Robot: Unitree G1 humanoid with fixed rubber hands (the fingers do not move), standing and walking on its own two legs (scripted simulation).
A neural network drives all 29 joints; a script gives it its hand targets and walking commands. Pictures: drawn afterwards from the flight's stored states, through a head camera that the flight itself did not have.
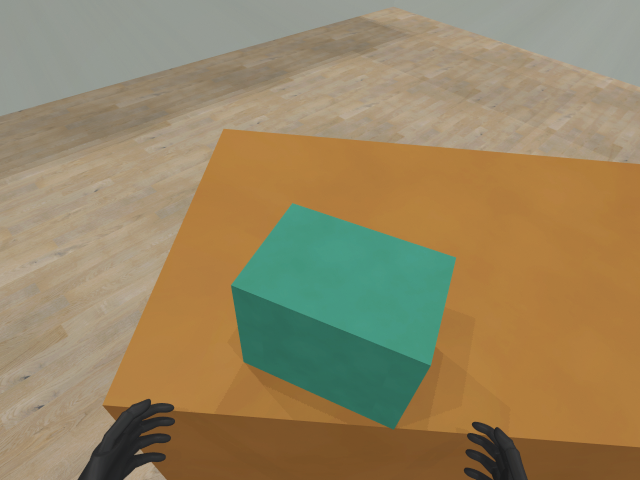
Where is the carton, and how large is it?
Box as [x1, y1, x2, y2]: [231, 203, 455, 429]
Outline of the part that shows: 292,203 231,284 243,361 393,429 430,365 455,257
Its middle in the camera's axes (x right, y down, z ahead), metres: +0.03 +0.11 +0.55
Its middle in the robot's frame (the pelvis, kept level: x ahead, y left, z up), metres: +0.36 -0.01 +0.00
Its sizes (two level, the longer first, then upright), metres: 0.238 0.165 0.192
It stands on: a pedestal, 0.69 m high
